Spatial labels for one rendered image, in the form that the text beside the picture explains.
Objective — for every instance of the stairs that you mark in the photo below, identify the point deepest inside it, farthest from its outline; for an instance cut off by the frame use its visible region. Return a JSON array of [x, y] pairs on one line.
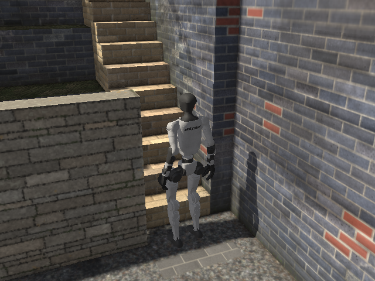
[[127, 56]]

